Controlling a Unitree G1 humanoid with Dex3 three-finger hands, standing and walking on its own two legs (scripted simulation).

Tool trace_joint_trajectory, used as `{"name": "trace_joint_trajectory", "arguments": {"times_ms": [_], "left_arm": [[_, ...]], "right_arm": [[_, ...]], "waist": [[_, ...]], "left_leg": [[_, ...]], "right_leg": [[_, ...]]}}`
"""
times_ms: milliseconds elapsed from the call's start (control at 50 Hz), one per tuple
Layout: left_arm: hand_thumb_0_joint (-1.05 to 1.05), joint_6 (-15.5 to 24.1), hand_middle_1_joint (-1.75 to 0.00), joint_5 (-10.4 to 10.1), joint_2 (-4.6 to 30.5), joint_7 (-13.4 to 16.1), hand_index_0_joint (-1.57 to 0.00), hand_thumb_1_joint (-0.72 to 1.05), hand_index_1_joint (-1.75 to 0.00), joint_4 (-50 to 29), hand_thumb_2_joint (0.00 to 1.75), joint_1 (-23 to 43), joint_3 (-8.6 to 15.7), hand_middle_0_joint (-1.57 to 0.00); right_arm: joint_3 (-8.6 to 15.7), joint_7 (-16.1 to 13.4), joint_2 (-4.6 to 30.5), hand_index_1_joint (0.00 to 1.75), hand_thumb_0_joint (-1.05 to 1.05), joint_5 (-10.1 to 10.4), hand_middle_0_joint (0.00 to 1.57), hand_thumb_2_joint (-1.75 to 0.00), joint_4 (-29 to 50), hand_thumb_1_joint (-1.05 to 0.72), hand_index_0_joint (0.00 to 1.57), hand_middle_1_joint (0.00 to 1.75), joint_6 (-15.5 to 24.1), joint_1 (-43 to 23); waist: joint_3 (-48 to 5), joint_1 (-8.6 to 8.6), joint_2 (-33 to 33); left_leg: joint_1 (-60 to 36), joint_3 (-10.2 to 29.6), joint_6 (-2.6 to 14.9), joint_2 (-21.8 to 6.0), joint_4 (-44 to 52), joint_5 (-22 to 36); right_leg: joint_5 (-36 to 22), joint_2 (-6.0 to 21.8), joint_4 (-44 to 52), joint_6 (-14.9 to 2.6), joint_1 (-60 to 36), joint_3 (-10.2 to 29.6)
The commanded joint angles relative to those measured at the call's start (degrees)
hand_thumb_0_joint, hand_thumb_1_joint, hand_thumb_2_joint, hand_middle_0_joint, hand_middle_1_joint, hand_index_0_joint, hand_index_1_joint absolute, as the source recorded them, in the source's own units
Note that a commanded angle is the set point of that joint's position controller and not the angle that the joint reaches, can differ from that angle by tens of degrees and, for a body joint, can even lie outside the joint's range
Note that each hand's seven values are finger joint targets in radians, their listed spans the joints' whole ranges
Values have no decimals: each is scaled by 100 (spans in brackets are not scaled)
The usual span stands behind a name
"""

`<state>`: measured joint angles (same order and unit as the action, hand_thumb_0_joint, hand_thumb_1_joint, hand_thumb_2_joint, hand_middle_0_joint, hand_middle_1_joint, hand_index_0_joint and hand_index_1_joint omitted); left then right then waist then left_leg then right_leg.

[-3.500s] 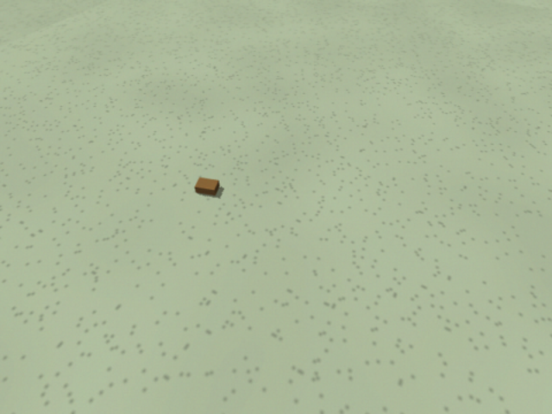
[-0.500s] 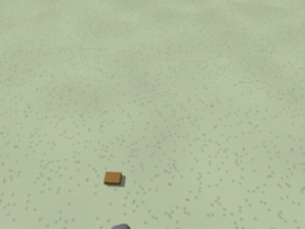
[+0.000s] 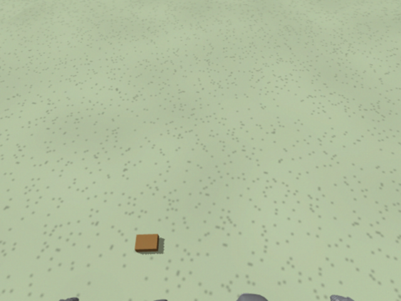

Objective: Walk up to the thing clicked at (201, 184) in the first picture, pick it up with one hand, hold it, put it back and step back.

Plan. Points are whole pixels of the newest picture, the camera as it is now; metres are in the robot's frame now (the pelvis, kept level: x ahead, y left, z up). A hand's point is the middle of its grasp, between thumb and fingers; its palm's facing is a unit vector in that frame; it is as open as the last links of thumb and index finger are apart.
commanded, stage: walk up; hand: left
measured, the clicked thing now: (147, 242) +0.46 +0.27 -0.73
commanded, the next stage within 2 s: stand in 0.88 s
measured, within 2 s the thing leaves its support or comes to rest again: neither
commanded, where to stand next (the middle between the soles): +0.11 -0.03 m, yaw +1 degrees
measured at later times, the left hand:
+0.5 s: hand out of the picture +0.10 +0.23 -0.13, palm faces -0.03 -0.95 -0.32, open 7.3 cm
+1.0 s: hand out of the picture +0.11 +0.24 -0.13, palm faces -0.02 -0.94 -0.33, open 7.3 cm
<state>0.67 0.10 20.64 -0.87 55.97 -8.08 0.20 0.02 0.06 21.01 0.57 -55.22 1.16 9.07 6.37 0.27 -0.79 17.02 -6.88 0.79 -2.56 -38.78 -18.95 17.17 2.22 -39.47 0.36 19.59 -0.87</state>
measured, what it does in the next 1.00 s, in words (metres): stands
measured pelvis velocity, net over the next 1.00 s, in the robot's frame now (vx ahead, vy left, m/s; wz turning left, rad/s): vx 0.02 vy -0.01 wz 0.00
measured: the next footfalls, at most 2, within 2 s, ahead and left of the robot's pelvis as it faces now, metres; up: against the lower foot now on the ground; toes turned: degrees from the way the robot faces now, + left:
none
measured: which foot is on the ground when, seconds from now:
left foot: down 0.00-1.00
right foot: down 0.00-1.00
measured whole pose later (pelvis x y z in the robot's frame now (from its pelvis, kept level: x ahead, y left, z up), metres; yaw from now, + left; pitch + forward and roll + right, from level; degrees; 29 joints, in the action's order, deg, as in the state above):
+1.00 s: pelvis +0.02 -0.01 +0.03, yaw +0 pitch -2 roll +0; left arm 0.8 0.5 19.1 -0.6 66.7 -4.3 0.4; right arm 0.6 0.4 19.6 -0.9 -66.8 0.7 4.2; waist 3.1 0.6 -0.5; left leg 5.6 -6.8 -0.7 -2.7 -17.7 -9.7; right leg 8.2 0.7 -18.4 -0.1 8.0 -1.7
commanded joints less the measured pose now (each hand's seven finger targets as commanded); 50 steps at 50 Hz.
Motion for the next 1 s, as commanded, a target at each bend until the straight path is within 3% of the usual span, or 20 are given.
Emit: {"name": "trace_joint_trajectory", "arguments": {"times_ms": [0, 60, 220, 320, 460, 840, 860, 980], "left_arm": [[0, 108, -30, -27, 1316, 89, -20, 90, -30, -80, 90, 130, 302, -20], [0, 114, -30, -39, 1276, 91, -20, 90, -30, 64, 90, 409, 257, -20], [0, 111, -30, -19, 1170, 73, -20, 90, -30, 463, 90, 799, 195, -20], [0, 102, -30, 9, 1143, 54, -20, 90, -30, 604, 90, 873, 211, -20], [0, 95, -30, 21, 1106, 42, -20, 90, -30, 739, 90, 829, 231, -20], [0, 47, -30, 27, 1057, 69, -20, 90, -30, 782, 90, 723, 267, -20], [0, 81, -30, 50, 1083, 101, -20, 90, -30, 736, 90, 710, 215, -20], [0, 136, -30, 23, 1120, 134, -20, 90, -30, 705, 90, 694, 195, -20]], "right_arm": [[262, -55, 1393, 30, 0, -11, 20, -90, 47, -90, 20, 30, 203, -275], [216, -43, 1283, 30, 0, -28, 20, -90, -179, -90, 20, 30, 180, -491], [165, 3, 1194, 30, 0, -65, 20, -90, -603, -90, 20, 30, 159, -833], [187, 11, 1193, 30, 0, -96, 20, -90, -791, -90, 20, 30, 137, -831], [205, -3, 1183, 30, 0, -101, 20, -90, -880, -90, 20, 30, 149, -851], [248, -32, 1110, 30, 0, -101, 20, -90, -874, -90, 20, 30, 113, -758], [242, -38, 1044, 30, 0, -135, 20, -90, -820, -90, 20, 30, 84, -751], [246, -13, 1043, 30, 0, -138, 20, -90, -814, -90, 20, 30, 80, -731]], "waist": [[-896, -141, 344], [-763, -70, 187], [-819, -44, 197], [-783, -21, 203], [-860, -24, 123], [-725, -11, 201], [-877, 49, 153], [-921, 35, 103]], "left_leg": [[-176, 1058, 318, -827, 1287, 685], [-430, 860, 171, -659, 1519, 547], [-897, 744, 71, -667, 2110, 740], [-1095, 701, 21, -642, 2269, 571], [-1173, 688, 2, -659, 2398, 692], [-1271, 689, -9, -671, 2439, 908], [-1274, 752, -34, -723, 2476, 1103], [-1313, 746, -49, -708, 2472, 1454]], "right_leg": [[-1172, 422, 911, -421, -728, 643], [-1186, 567, 1294, -434, -577, 798], [-1232, 553, 2040, -249, -920, 736], [-724, 584, 2441, -235, -854, 806], [-1079, 571, 2482, -197, -1034, 714], [-1158, 524, 2496, -137, -947, 653], [-1176, 545, 2451, -144, -1094, 591], [-1537, 586, 2442, -130, -1226, 543]]}}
